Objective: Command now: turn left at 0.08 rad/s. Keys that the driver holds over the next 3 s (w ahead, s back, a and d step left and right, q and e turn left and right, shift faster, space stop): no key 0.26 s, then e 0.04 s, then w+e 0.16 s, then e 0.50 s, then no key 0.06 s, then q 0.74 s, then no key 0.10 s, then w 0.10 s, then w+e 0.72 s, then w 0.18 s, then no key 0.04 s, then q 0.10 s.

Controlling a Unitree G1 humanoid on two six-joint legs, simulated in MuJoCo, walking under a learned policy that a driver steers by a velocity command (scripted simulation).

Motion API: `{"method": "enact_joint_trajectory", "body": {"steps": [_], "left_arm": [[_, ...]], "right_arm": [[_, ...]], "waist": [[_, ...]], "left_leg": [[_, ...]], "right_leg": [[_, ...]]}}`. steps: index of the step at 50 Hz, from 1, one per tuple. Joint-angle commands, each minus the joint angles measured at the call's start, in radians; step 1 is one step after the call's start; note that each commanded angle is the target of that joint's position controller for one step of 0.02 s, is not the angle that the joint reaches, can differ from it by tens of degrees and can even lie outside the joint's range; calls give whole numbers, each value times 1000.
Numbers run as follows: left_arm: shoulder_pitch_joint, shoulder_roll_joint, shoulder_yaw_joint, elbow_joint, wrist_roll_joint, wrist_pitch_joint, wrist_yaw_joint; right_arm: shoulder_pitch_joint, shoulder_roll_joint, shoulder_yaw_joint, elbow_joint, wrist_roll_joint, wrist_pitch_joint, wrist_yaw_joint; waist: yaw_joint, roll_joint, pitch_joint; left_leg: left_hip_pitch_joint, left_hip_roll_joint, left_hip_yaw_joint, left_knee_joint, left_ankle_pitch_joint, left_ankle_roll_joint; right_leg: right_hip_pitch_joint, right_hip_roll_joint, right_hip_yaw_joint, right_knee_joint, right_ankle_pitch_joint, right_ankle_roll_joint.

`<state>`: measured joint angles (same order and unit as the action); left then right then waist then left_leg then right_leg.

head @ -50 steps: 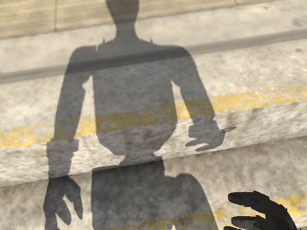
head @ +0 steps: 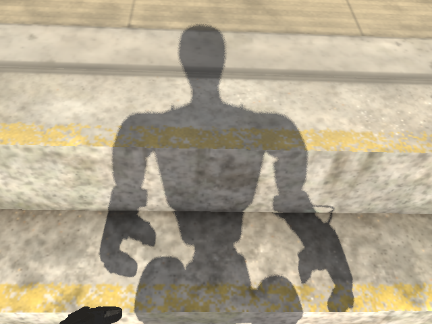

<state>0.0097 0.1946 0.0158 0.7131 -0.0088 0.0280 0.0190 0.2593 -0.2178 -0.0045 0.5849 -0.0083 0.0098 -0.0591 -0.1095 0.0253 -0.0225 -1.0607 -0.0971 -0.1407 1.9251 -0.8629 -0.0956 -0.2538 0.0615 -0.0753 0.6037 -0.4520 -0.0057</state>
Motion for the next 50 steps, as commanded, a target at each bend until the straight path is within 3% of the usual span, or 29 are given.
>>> {"method": "enact_joint_trajectory", "body": {"steps": [1, 2, 4, 5, 7, 9, 12, 13, 14, 15, 16, 17, 19, 21, 23, 26, 30, 32, 34, 37, 39, 40, 41, 42, 43, 44, 45, 47, 50], "left_arm": [[-100, 191, 38, -139, 15, -46, 29], [-98, 186, 31, -144, 41, -37, 37], [-77, 204, 21, -142, 37, -25, 42], [-76, 187, 20, -145, 41, -28, 39], [-83, 99, -13, -128, 49, -42, 31], [17, 98, -5, -76, 17, -33, 5], [184, 132, 13, -10, 2, 5, -19], [199, 133, 15, -18, 8, 5, -18], [304, 46, 2, 4, 52, -16, -40], [379, -19, -10, 75, 27, -33, -49], [319, 2, 1, 91, -20, -21, -45], [208, 25, 13, 65, -43, -7, -34], [114, 22, 18, 24, -30, 11, 2], [113, 28, 14, -22, -7, 1, 24], [155, 22, 5, -29, 3, -23, 27], [181, 9, -6, -62, 6, -30, 27], [149, -17, -32, -132, 21, -8, 30], [138, -38, -49, -137, 24, 5, 21], [154, -41, -48, -131, 21, 25, 28], [211, 11, -17, -139, 16, 43, 24], [245, 74, 30, -100, 8, 31, 11], [285, 139, 54, -90, 13, 25, -2], [337, 244, 73, -110, 28, 28, 1], [300, 219, 49, -177, 88, 1, -4], [247, 195, 40, -202, 89, -7, -15], [203, 195, 43, -191, 49, 7, -4], [144, 169, 34, -207, 30, 7, 3], [102, 154, 19, -215, 30, 22, 30], [98, 98, -12, -231, 46, 13, 52]], "right_arm": [[118, -10, 31, -89, 8, 16, -24], [27, -39, 18, -93, 0, 36, -38], [-75, -2, 39, -144, -14, 41, -47], [-61, 15, 52, -132, -8, 25, -35], [12, 66, 71, -74, -14, 2, -11], [57, 77, 72, -19, -9, 14, 0], [80, -13, 11, 17, 5, 7, 30], [106, -67, -8, 22, 11, 8, 38], [152, -101, -11, 60, 1, 17, 31], [202, -32, 9, 72, -42, 23, 27], [194, -7, 9, 51, -68, 19, 34], [164, -58, -9, 56, -67, 19, 30], [79, -140, -39, 65, -59, 10, 11], [72, -139, -44, 97, -38, 14, -13], [114, -92, -39, 107, -48, 2, -20], [35, -52, -30, 92, -45, -23, -20], [-52, -93, -37, 65, -40, -41, -22], [-133, -134, -48, 39, -32, -40, -18], [-153, -173, -54, 34, -32, -37, -6], [-119, -173, -62, 49, 7, -13, 6], [-53, -94, -39, 77, 11, 21, 16], [-56, -72, -29, 66, 0, 17, 22], [-58, -34, -14, 29, -28, -7, 30], [-18, -4, -12, 60, 0, -27, 32], [-80, -27, -19, 61, 26, -36, 38], [-153, -26, -22, 37, 17, -36, 34], [-228, -21, -14, 3, 4, -36, 26], [-268, 3, 9, -73, -19, -29, 21], [-153, 5, 13, -37, -14, -19, 20]], "waist": [[-22, -31, -130], [7, 73, -45], [25, 63, 25], [21, 96, 24], [-4, 136, -74], [17, 18, -123], [48, -133, -106], [65, -158, -106], [144, 112, -185], [120, 202, -280], [66, 138, -243], [43, 117, -125], [49, 68, 37], [76, 137, 112], [69, 104, 71], [112, 53, 42], [146, 42, 28], [161, 40, -16], [161, 90, -53], [139, 112, -72], [104, -10, -67], [119, -101, -61], [105, -293, -124], [127, -258, -315], [151, -182, -284], [144, -127, -179], [132, -47, -94], [101, -83, -30], [84, -99, -114]], "left_leg": [[-319, 211, -200, 203, 239, -103], [-270, 189, -140, 225, 283, -119], [-200, 195, -109, 150, 320, -102], [-64, 203, -55, -22, 522, -87], [295, 268, -30, -409, 789, -9], [629, 212, 155, -843, 685, 58], [719, 110, 228, -1514, 659, 127], [760, 167, 118, -1601, 906, 127], [1105, 346, -35, -1346, 1896, 147], [1092, 478, -171, -1365, 1925, 293], [959, 489, -218, -1455, 1536, 371], [877, 471, -218, -1540, 1122, 387], [759, 444, -226, -1671, 374, 358], [742, 389, -171, -1677, 209, 339], [785, 424, -142, -1679, 238, 341], [766, 454, -29, -1638, 397, 321], [726, 461, 117, -1624, 555, 300], [654, 417, 253, -1618, 703, 266], [627, 455, 272, -1635, 818, 292], [786, 463, 260, -1518, 878, 274], [890, 376, 317, -1221, 950, 193], [697, 329, 318, -998, 674, 144], [355, 206, 286, -652, 331, 30], [364, 167, 83, -391, 318, -31], [287, 168, 47, -221, 362, -39], [174, 162, 38, -98, 436, -34], [141, 184, 20, -156, 540, -26], [155, 155, 36, -115, 696, -15], [223, 132, 50, 15, 832, -11]], "right_leg": [[285, -700, 569, -238, 756, -360], [171, -640, 502, -269, 664, -345], [58, -501, 379, -285, 513, -285], [0, -402, 255, -276, 479, -247], [-77, -319, 73, -212, 610, -159], [-107, -291, -9, -290, 628, -167], [253, -236, 13, -61, 896, -124], [264, -230, 32, 72, 712, -93], [-69, -199, 28, 255, 50, -22], [-146, -173, 115, 368, -110, 51], [-153, -157, 133, 485, -121, 100], [-251, -130, 134, 644, -135, 123], [-452, -129, 178, 875, -80, 119], [-611, -70, 151, 1078, 80, 95], [-714, -58, 175, 1259, 220, 68], [-755, -65, 217, 1362, 330, 46], [-719, -118, 180, 1184, 365, 55], [-502, -160, 79, 865, 332, 51], [-332, -167, 10, 752, 217, 31], [-235, -151, -13, 290, 138, -37], [-148, -50, -37, -132, 225, -79], [9, -108, 94, -137, 546, -84], [232, -324, 438, -56, 1292, -174], [196, -459, 696, -136, 1177, -315], [155, -440, 688, -173, 846, -364], [144, -382, 646, -187, 564, -318], [85, -340, 584, -199, 397, -256], [-13, -267, 510, -192, 322, -218], [-9, -254, 408, -142, 494, -209]]}}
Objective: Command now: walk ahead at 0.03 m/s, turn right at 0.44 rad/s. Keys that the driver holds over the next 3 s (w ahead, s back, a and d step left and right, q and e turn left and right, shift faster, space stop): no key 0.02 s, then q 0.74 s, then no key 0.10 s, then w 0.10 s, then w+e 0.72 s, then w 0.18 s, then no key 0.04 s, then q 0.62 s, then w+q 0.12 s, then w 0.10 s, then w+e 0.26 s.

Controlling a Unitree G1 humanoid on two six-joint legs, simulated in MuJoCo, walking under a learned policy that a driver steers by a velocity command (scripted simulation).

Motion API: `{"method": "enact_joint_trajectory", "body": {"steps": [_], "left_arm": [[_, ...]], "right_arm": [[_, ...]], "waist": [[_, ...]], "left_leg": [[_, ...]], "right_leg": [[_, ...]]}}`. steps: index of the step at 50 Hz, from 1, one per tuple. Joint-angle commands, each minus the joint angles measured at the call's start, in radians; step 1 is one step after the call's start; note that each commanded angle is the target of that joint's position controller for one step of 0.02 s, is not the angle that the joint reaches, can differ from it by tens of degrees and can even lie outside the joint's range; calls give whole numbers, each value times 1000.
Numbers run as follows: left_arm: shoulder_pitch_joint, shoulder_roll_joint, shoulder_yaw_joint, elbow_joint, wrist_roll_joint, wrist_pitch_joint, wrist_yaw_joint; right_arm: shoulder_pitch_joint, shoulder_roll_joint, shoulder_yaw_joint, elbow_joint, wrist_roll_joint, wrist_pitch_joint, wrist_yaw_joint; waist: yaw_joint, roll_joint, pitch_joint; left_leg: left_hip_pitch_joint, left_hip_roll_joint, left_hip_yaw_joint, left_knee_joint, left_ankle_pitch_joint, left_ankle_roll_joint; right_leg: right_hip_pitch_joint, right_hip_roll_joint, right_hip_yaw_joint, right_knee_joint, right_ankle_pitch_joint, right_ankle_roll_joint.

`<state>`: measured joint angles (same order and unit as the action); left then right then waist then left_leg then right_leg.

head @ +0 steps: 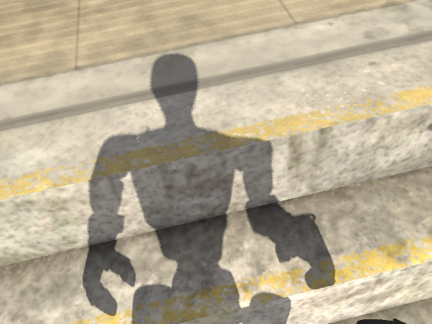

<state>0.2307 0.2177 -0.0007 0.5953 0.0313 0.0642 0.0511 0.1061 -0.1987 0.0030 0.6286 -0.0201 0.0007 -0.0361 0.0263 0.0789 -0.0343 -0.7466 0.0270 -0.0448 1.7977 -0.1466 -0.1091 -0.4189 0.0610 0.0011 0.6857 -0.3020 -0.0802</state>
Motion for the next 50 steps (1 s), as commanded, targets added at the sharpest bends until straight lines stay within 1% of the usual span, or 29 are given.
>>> {"method": "enact_joint_trajectory", "body": {"steps": [1, 6, 8, 10, 11, 13, 15, 17, 19, 23, 27, 29, 31, 32, 33, 34, 35, 36, 38, 40, 41, 43, 44, 45, 46, 47, 48, 49, 50], "left_arm": [[-122, 66, -2, -110, 8, -28, 18], [-166, -9, -28, -81, 13, -45, -4], [-137, -16, -18, -48, 1, -44, -10], [-103, 3, -11, -25, 52, -51, -15], [-124, 5, -8, -35, 46, -52, -19], [-79, 50, 14, -29, 9, -49, -12], [-65, 79, 31, -40, 3, -58, -8], [-143, 35, 27, -54, 0, -54, 1], [-170, -3, 24, -54, -6, -39, 6], [-147, -53, 12, -42, -11, -34, -6], [-91, -38, 6, -11, -4, -39, -21], [-89, 7, 15, -12, 12, -33, -13], [-63, 76, 31, -22, 43, -28, 8], [-61, 92, 32, -55, 70, -33, 27], [-70, 86, 22, -70, 66, -39, 43], [-109, 91, 20, -67, 37, -34, 61], [-138, 116, 27, -70, 5, -38, 83], [-132, 105, 21, -57, -6, -24, 93], [-74, 133, 37, -64, -6, -26, 87], [-32, 135, 50, -67, -17, -20, 82], [-51, 113, 48, -56, -31, -1, 84], [-56, 81, 40, -57, -46, 9, 67], [1, 36, 28, -2, -30, -18, 28], [-79, 15, 15, -35, -24, -37, 11], [-134, 18, 12, -51, -44, -59, 3], [-60, 51, 37, -15, -54, -68, -13], [-17, 40, 36, -4, -56, -67, -23], [47, 42, 31, 30, -49, -69, -23], [14, 24, 14, 18, -38, -67, -14]], "right_arm": [[21, -13, 7, -73, 0, -4, -5], [75, 43, 16, -1, 26, 33, -10], [7, 71, 25, 15, 29, 52, -12], [30, 18, 0, 54, 39, 69, -27], [34, -8, -10, 47, 45, 60, -25], [24, -57, -23, 60, 34, 40, -11], [42, -104, -39, 51, 12, 22, 3], [86, -59, -39, 53, 12, 8, 2], [92, -42, -39, 32, -8, 10, -14], [78, -80, -35, -48, -34, 25, -29], [-14, -102, -31, -134, -25, 37, -24], [-10, -79, -27, -141, -7, 39, -21], [3, -42, -23, -125, 19, 26, -17], [-3, -86, -38, -112, 24, 21, -16], [7, -92, -47, -118, 23, 25, -8], [9, -30, -31, -135, 14, 31, -3], [-8, -21, -19, -177, 15, 31, 0], [30, -32, -9, -166, 13, 38, 0], [-95, -2, 24, -195, 22, 27, 9], [-34, 17, 46, -171, 43, 20, 12], [71, 23, 46, -120, 35, 30, 4], [167, -5, 29, -31, 21, 47, -6], [148, -47, 2, -11, 19, 46, 8], [229, -141, -25, -43, 6, 33, 12], [264, -250, -53, -76, -14, 3, 10], [165, -220, -38, -75, -11, -24, 10], [63, -182, -24, -75, -9, -34, 9], [37, -141, -21, -74, 7, -30, 10], [46, -122, -12, -60, -4, -16, 6]], "waist": [[-53, -149, -106], [-58, -162, -58], [-14, -218, -7], [23, -296, -5], [30, -307, 7], [54, -226, -13], [56, -55, -90], [4, 34, -118], [-8, 50, -89], [-16, 91, -132], [-6, 52, -127], [-12, -56, -99], [1, -307, -110], [41, -312, -131], [21, -237, -118], [-22, -200, -91], [-68, -134, -56], [-68, -77, -41], [-2, -66, -7], [14, -158, -52], [-20, -191, -69], [-26, -138, -61], [9, -70, -103], [-67, 52, -97], [-141, 180, -142], [-63, 121, -73], [3, 138, -7], [32, 69, -6], [23, 15, 33]], "left_leg": [[-71, 8, -43, 144, 126, 3], [120, 46, -37, -357, 111, 5], [293, 18, 96, -755, -84, 19], [341, 24, 67, -870, -241, 35], [318, 37, 49, -1036, -277, 49], [325, 37, 27, -1254, -122, 83], [381, 52, -33, -1182, 218, 120], [396, 63, -92, -1178, 235, 186], [353, 80, -173, -1177, 178, 222], [296, 133, -374, -1212, 98, 301], [247, 107, -395, -1199, 29, 291], [101, 34, -268, -1073, 2, 212], [-29, -79, -36, -716, -161, 102], [-46, -61, -10, -365, -342, 41], [-91, -34, -32, -39, -398, -2], [-136, -2, -68, 133, -374, 2], [-130, 56, -161, 69, -261, 18], [-129, 13, -46, -77, -151, 12], [-101, 25, 52, -436, -265, 3], [75, 11, 116, -773, -439, 18], [205, 1, 150, -951, -328, 48], [422, -32, 206, -1268, -51, 106], [519, -92, 190, -1204, -222, 122], [675, 98, -181, -1277, -406, 232], [550, 343, -751, -1586, -873, 454], [503, 374, -796, -1617, -844, 474], [439, 348, -676, -1559, -654, 418], [451, 289, -490, -1497, -567, 341], [395, 237, -365, -1459, -481, 320]], "right_leg": [[144, -246, 309, -217, 348, -135], [66, -197, 180, -267, 135, -82], [-14, -177, 115, -338, 32, -39], [46, -267, 222, -338, 97, -102], [122, -287, 251, -317, 180, -112], [258, -272, 242, -244, 318, -78], [259, -202, 162, -156, 343, -60], [177, -139, 47, -107, 183, -28], [89, -132, -2, -35, 97, -3], [6, -77, -43, 148, 48, 46], [1, -62, -12, 122, 21, 52], [100, -147, 64, -12, 3, -7], [183, -386, 350, -259, 15, -164], [139, -537, 504, -330, 116, -273], [104, -533, 487, -318, 163, -291], [86, -470, 394, -290, 106, -241], [33, -410, 332, -228, -62, -165], [49, -341, 207, -204, -124, -145], [87, -330, 133, -254, -134, -130], [100, -287, 83, -245, -126, -122], [60, -263, 50, -206, -99, -121], [-47, -277, 23, -123, -219, -89], [-77, -259, -60, -20, -269, -81], [-353, -170, -93, 231, -297, 11], [-464, -73, -13, 679, -303, 66], [-556, -96, 102, 992, -210, 108], [-617, -86, 119, 1244, -152, 131], [-611, -92, 100, 1231, -76, 136], [-590, -72, 105, 1220, 8, 144]]}}
Over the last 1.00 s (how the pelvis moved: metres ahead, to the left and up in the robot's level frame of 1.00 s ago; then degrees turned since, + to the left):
-0.02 0.01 0.01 -18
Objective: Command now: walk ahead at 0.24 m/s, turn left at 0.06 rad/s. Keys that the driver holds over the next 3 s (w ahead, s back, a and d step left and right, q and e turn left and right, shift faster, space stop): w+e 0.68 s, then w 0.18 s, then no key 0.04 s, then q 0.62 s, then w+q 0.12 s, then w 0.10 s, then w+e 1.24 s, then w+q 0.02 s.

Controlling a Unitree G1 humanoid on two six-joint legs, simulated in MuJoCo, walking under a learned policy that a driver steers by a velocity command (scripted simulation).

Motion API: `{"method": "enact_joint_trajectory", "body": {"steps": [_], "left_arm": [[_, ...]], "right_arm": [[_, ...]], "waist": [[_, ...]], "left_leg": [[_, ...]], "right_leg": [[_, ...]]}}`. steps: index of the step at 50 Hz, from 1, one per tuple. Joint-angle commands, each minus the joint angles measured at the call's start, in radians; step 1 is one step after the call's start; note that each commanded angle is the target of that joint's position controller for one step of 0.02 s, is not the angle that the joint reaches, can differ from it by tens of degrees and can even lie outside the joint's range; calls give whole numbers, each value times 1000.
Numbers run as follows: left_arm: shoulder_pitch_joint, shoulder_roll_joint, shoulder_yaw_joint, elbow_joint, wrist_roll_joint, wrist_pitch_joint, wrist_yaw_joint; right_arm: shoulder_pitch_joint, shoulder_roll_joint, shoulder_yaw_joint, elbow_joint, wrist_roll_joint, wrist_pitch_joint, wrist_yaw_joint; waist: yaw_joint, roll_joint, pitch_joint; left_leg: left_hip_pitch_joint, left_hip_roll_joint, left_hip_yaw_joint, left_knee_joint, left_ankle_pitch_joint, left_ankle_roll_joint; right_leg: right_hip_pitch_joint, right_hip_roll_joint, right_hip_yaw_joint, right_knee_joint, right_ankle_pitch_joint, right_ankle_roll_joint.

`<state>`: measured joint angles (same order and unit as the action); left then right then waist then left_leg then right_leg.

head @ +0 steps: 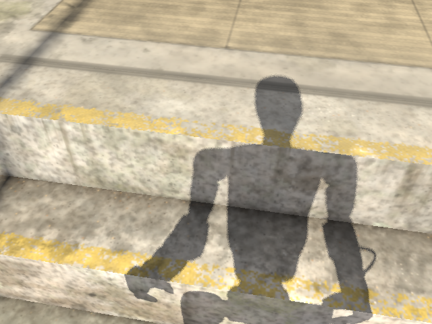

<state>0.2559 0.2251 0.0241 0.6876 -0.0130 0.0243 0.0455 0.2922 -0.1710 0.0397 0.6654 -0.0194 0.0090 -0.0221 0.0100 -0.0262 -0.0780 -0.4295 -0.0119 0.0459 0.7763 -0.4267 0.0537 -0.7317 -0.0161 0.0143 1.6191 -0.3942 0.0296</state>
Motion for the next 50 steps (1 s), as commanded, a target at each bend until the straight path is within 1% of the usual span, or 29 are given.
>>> {"method": "enact_joint_trajectory", "body": {"steps": [1, 6, 8, 10, 11, 12, 13, 14, 15, 16, 17, 19, 20, 23, 27, 30, 33, 35, 36, 38, 39, 40, 41, 42, 43, 44, 45, 47, 50], "left_arm": [[-16, 12, -14, -62, 10, -26, -7], [69, 19, -20, -40, 12, -15, -4], [120, 21, -29, -36, 22, -7, -4], [143, 42, -30, -17, 16, 12, 1], [184, 24, -34, 6, 13, 16, -8], [263, 22, -17, 68, -4, 12, -33], [330, 26, -9, 122, 13, 15, -47], [410, 27, -1, 160, 29, 0, -67], [396, 60, -5, 127, 33, -32, -82], [254, 195, 27, 33, 66, -54, -58], [126, 210, 32, 11, 75, -62, -35], [105, 99, -2, 22, 60, -62, -33], [98, 76, -8, 23, 49, -66, -31], [224, 13, -21, 101, 70, -60, -37], [311, -21, -25, 169, 63, -49, -49], [305, -36, -33, 189, 70, -47, -50], [308, -11, -28, 205, 44, -39, -44], [303, -19, -31, 224, 50, -34, -24], [271, 24, -12, 209, 17, -29, 0], [253, 44, -11, 244, 2, 1, 18], [231, 60, -14, 272, 2, -13, 2], [234, 137, 3, 292, 16, -36, -9], [214, 186, 13, 311, 5, -57, -16], [138, 210, 18, 291, 14, -73, -12], [234, 56, 2, 270, 17, -94, -29], [39, -10, -20, 246, 24, -117, -74], [-78, -52, -13, 161, 24, -130, -113], [-131, -138, -53, 51, 25, -114, -130], [30, -122, -79, 51, 6, -89, -118]], "right_arm": [[-118, -119, -41, -83, -15, -26, -11], [-115, -146, -50, -77, -29, -76, -13], [-245, -180, -54, -94, -14, -80, -9], [-239, -156, -42, -75, 20, -77, -6], [-248, -130, -30, -80, 49, -71, -6], [-181, -131, -37, -50, 55, -73, -8], [-191, -114, -31, -49, 62, -67, 1], [-280, -82, -28, -79, 47, -62, 14], [-268, -1, -6, -129, 24, -73, 38], [-181, -7, -1, -129, 30, -92, 55], [-244, -22, 4, -154, 33, -103, 64], [-279, -26, 16, -147, 6, -113, 56], [-247, -31, 14, -136, -5, -113, 50], [-268, 37, 35, -107, -12, -120, 57], [-316, 83, 53, -91, 6, -135, 71], [-346, 128, 74, -105, 7, -132, 60], [-496, 165, 110, -179, -3, -132, 33], [-550, 155, 116, -223, 2, -130, 18], [-600, 159, 134, -250, -2, -132, 13], [-508, 130, 119, -222, 8, -112, 14], [-398, 59, 62, -182, 30, -115, 21], [-232, -34, 10, -131, 25, -118, 26], [-102, -132, -28, -97, 27, -117, 38], [47, -191, -49, -32, 16, -106, 41], [156, -230, -78, 50, -36, -99, 47], [334, -256, -85, 148, -63, -49, 18], [228, -139, -64, 183, -78, -33, -13], [15, 49, -13, 237, -23, -13, -8], [-88, 161, 23, 290, -20, -32, 29]], "waist": [[31, 94, 71], [76, 132, 22], [144, 187, -11], [123, 179, 70], [123, 164, 128], [104, 129, 51], [103, 49, 56], [138, -76, 67], [58, -173, 132], [25, -261, 75], [-19, -218, 128], [-15, 3, 121], [-26, 22, 102], [15, -20, 32], [53, -1, 87], [55, -75, 118], [80, -123, 171], [76, -178, 151], [68, -194, 148], [-1, -153, 4], [-87, -209, -99], [-166, -279, -176], [-226, -257, -215], [-271, -205, -252], [-169, 161, -364], [-261, 440, -366], [-201, 334, -242], [-12, 102, 105], [131, -4, 173]], "left_leg": [[28, 255, -378, -431, -168, 150], [68, 299, -209, -458, -122, 159], [-55, 264, -47, -513, -50, 113], [-83, 238, 46, -487, -109, 109], [-59, 239, 53, -411, -182, 105], [-64, 273, 37, -335, -257, 159], [-69, 245, 68, -161, -208, 151], [-235, 180, 111, 246, -96, 110], [-522, 33, 38, 635, -26, 33], [-596, -17, -127, 806, 135, -7], [-684, 40, -199, 956, 267, -52], [-742, 45, -161, 1132, 363, -78], [-737, 45, -146, 1166, 394, -79], [-834, 39, -75, 1412, 497, -27], [-1063, 76, -46, 1519, 516, 5], [-1185, 84, -22, 1630, 486, -20], [-1215, 87, 32, 1448, 430, -56], [-1169, 94, 61, 1363, 438, -68], [-1007, 113, 100, 1170, 300, -58], [-554, 87, 152, 828, 137, -8], [-216, -17, 260, 791, 13, 18], [-74, -69, 239, 752, -142, 31], [-25, -72, 129, 558, -232, 46], [73, -38, -56, 364, -225, 66], [400, 180, -560, 136, -427, 213], [449, 274, -1065, -442, -525, 300], [303, 315, -1219, -507, -549, 250], [-106, 263, -728, -311, -331, 147], [-226, 168, -352, -279, -77, 78]], "right_leg": [[-223, 31, 75, 327, 160, 31], [-126, 18, 30, 69, 272, 7], [144, -17, -59, -214, 255, -23], [265, -26, -129, -652, 97, -82], [290, -37, -153, -905, 94, -105], [475, 8, -236, -999, 131, -139], [513, 41, -217, -1063, 86, -158], [600, -12, -31, -1066, 116, -191], [615, -140, 438, -1179, 0, -270], [571, -263, 903, -1504, -475, -362], [485, -312, 969, -1510, -560, -381], [441, -269, 787, -1416, -428, -311], [428, -231, 702, -1359, -394, -308], [536, -163, 524, -1273, -158, -261], [591, -164, 452, -1221, -44, -221], [538, -174, 486, -1248, -39, -240], [422, -142, 493, -1374, -89, -256], [415, -157, 481, -1457, 19, -303], [345, -178, 443, -1614, 87, -316], [366, -168, 228, -1641, 416, -300], [368, -143, 141, -1582, 1105, -305], [495, -193, 122, -1463, 1673, -313], [675, -222, 94, -1282, 1972, -315], [719, -231, 108, -1062, 1962, -319], [370, -128, 128, -720, 1812, -310], [138, 95, 215, -353, 640, -283], [-50, 179, 403, 165, 449, -242], [-203, 151, 339, 409, 409, -227], [-280, 114, 275, 546, 398, -210]]}}
Over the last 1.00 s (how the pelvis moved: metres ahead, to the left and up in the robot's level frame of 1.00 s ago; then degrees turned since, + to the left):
-0.07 0.01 -0.01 22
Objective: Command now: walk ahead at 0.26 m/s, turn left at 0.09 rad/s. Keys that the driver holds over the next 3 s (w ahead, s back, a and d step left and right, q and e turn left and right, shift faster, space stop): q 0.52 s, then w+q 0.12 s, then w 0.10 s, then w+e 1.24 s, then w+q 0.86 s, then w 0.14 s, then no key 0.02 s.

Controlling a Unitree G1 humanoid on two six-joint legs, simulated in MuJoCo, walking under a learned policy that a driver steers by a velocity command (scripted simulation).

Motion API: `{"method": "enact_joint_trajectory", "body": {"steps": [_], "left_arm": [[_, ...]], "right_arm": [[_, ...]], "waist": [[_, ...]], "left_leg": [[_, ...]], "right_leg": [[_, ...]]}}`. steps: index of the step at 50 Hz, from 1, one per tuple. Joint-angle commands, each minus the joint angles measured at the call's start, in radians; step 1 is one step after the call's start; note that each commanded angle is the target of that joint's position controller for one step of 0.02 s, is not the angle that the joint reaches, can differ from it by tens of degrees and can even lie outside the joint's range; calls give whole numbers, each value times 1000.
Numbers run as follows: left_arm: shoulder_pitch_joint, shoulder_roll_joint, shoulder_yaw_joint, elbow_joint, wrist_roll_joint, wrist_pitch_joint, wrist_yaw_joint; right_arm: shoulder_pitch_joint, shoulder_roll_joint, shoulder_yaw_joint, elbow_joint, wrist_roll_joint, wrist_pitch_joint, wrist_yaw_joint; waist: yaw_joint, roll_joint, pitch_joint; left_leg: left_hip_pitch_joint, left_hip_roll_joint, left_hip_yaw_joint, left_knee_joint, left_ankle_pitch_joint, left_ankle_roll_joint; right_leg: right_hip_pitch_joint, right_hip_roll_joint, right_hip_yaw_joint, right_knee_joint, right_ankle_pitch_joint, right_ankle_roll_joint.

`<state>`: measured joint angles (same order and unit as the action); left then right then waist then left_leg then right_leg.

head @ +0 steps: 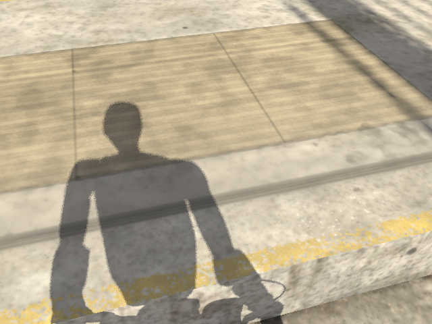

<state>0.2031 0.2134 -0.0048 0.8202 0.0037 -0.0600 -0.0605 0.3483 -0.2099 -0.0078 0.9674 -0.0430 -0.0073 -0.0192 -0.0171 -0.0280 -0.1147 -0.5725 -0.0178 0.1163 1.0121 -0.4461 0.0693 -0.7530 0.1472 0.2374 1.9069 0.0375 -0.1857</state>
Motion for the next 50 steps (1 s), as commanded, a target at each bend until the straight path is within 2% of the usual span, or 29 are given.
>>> {"method": "enact_joint_trajectory", "body": {"steps": [1, 3, 5, 8, 10, 12, 13, 15, 17, 18, 19, 20, 21, 22, 23, 24, 25, 26, 27, 28, 32, 39, 43, 45, 46, 47, 48, 49, 50], "left_arm": [[112, -113, -57, -67, -12, -5, -7], [105, -107, -68, -56, 1, 3, 8], [41, -84, -70, -72, 23, 11, 37], [-54, -46, -57, -70, 11, 25, 86], [-115, -34, -50, -80, 22, 24, 96], [-191, -45, -49, -74, 20, 44, 98], [-195, -49, -46, -59, 14, 57, 101], [-132, -21, -34, -30, 4, 72, 108], [-106, -7, -20, -28, -12, 77, 121], [-64, 12, -8, -13, -24, 80, 119], [-31, 33, 2, 5, -28, 80, 117], [18, 73, 17, 13, -12, 74, 111], [57, 147, 38, 8, 20, 71, 114], [79, 152, 49, -45, 37, 84, 125], [47, 94, 29, -107, 64, 86, 131], [-7, 61, 16, -147, 73, 94, 140], [-73, 45, 13, -161, 65, 95, 146], [-93, 74, 16, -173, 48, 95, 158], [-61, 75, 16, -165, 32, 96, 163], [-6, 83, 22, -164, 33, 87, 165], [147, 123, 47, -139, 26, 31, 147], [288, 68, 53, -7, 26, -1, 88], [328, 49, 48, 74, 8, 12, 106], [267, 53, 47, 66, 5, 19, 116], [313, 60, 51, 79, -5, 27, 119], [264, 116, 64, 66, -28, 47, 119], [382, 112, 68, 110, -64, 61, 117], [455, 118, 57, 159, -49, 54, 106], [457, 139, 51, 168, -23, 27, 93]], "right_arm": [[-136, 177, 69, -10, 5, -19, 44], [-121, 114, 64, -12, 5, -18, 57], [-97, 92, 65, -14, 1, -20, 51], [-85, 35, 43, -79, -33, -7, 17], [-68, 3, 17, -125, -17, -3, -8], [-48, 18, 2, -149, -6, 7, -26], [-73, 7, -3, -151, -19, 13, -26], [-107, -25, -20, -176, 0, 17, -30], [-83, -29, -28, -172, -9, 34, -36], [-79, -33, -32, -172, 4, 38, -39], [-72, -41, -35, -184, 15, 37, -39], [-83, -19, -29, -198, 24, 29, -34], [-61, 30, -26, -212, 39, 11, -23], [-7, 18, -27, -192, 55, -7, -15], [-17, -48, -42, -164, 62, -12, -1], [-44, -44, -42, -182, 65, 2, 1], [-68, -19, -33, -213, 61, 17, -3], [-116, -12, -23, -278, 57, 26, -9], [-142, -2, -4, -305, 45, 22, -6], [-163, 6, 6, -328, 36, 14, 2], [-252, 18, 27, -411, 61, -16, 20], [-335, 121, 73, -433, 70, -37, 18], [-446, 172, 116, -522, 65, -50, 39], [-561, 158, 135, -582, 53, -58, 62], [-617, 186, 148, -609, 58, -58, 64], [-632, 175, 170, -614, 58, -58, 80], [-677, 210, 177, -620, 68, -56, 77], [-546, 142, 129, -564, 90, -50, 71], [-339, 47, 61, -519, 73, -53, 58]], "waist": [[163, -16, 209], [165, 7, 172], [141, 45, 143], [60, 153, 66], [9, 161, 13], [-45, 167, 4], [-32, 193, 7], [-8, 227, 25], [0, 296, 98], [13, 309, 118], [6, 272, 98], [7, 148, 30], [-8, -171, -75], [49, -337, -128], [61, -204, -160], [20, -101, -100], [-26, -37, -21], [-66, -27, 32], [-32, -4, 50], [-8, -1, 48], [48, -33, 75], [73, -48, 175], [66, -56, 220], [54, -19, 224], [80, -35, 214], [56, -32, 193], [78, -96, 137], [27, -99, -3], [-80, -213, -125]], "left_leg": [[-76, 157, -345, -531, 56, 63], [-65, 120, -222, -550, 143, 68], [-103, 103, -190, -610, 176, 108], [-39, 101, -244, -602, 324, 138], [100, 108, -292, -601, 371, 127], [215, 134, -396, -643, 341, 124], [279, 180, -486, -655, 287, 143], [368, 208, -529, -656, 235, 158], [381, 213, -534, -656, 373, 181], [411, 192, -532, -600, 510, 169], [417, 161, -514, -526, 659, 150], [354, 99, -444, -357, 709, 115], [41, -40, -355, -119, 299, 37], [-233, -156, -265, 168, -98, -35], [-249, -137, -261, 589, -203, -116], [-303, -101, -288, 828, -175, -148], [-345, -71, -306, 948, -97, -163], [-387, -26, -343, 935, -13, -175], [-429, -44, -266, 937, 104, -179], [-458, -37, -236, 978, 170, -175], [-681, 26, -265, 1134, 281, -147], [-941, 75, -328, 1211, 312, -87], [-1202, 189, -292, 1347, 169, -79], [-945, 273, -138, 1014, 270, -86], [-844, 288, -131, 970, 256, -77], [-521, 256, 7, 605, 111, -56], [-207, 199, 29, 484, -162, -15], [47, 61, 164, 455, -144, 2], [196, -9, 100, 347, -128, 29]], "right_leg": [[-273, -52, 28, 247, -13, 14], [-294, -87, -60, 155, 63, 53], [-250, -151, -208, 18, 103, 126], [-163, -191, -313, -64, 140, 193], [-106, -195, -307, -307, 172, 217], [-38, -153, -313, -582, 62, 238], [-47, -147, -283, -609, 6, 229], [35, -146, -232, -860, -157, 199], [182, -147, -217, -1194, -364, 181], [247, -146, -220, -1391, -324, 182], [333, -155, -217, -1493, -205, 183], [497, -202, -182, -1536, 7, 176], [844, -345, -37, -1425, 752, 104], [994, -537, 133, -1421, 971, -72], [886, -625, 176, -1429, 918, -144], [777, -583, 109, -1439, 728, -139], [685, -511, 24, -1454, 536, -106], [625, -461, -42, -1457, 362, -71], [623, -406, -113, -1470, 227, -67], [635, -401, -123, -1499, 94, -72], [734, -467, -78, -1615, -329, -71], [750, -520, -92, -1688, -395, -52], [882, -553, -51, -1761, -371, -27], [645, -494, -132, -1882, -407, -16], [581, -517, -103, -1966, -375, -37], [431, -464, -230, -2071, -313, -36], [360, -456, -268, -2035, -66, -34], [445, -437, -285, -1938, 573, -55], [593, -425, -292, -1733, 1229, -29]]}}
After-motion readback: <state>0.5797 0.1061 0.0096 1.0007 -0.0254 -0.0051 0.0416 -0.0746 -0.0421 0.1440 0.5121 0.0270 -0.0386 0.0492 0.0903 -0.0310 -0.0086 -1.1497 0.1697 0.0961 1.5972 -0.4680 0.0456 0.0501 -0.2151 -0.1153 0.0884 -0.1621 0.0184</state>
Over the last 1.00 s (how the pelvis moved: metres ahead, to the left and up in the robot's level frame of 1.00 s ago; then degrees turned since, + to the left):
0.21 -0.03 0.18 -23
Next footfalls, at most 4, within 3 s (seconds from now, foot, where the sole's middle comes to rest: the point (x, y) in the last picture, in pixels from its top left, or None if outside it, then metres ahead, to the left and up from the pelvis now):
0.40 right None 0.17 -0.11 -0.71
1.00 left None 0.26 0.33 -0.49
1.64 right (132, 248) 0.58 0.21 -0.28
2.34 left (118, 131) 1.01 0.31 -0.28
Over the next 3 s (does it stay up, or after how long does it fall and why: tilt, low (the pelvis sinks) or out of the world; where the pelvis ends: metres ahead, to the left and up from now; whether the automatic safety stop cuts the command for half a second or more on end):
stays up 1.19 0.25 0.50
